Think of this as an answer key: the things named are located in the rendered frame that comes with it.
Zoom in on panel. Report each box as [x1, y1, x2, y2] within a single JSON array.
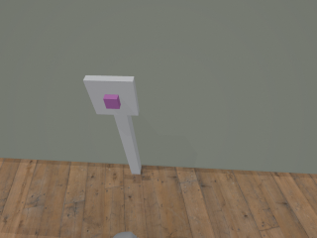
[[83, 75, 142, 175]]

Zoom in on button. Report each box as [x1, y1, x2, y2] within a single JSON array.
[[103, 94, 121, 109]]

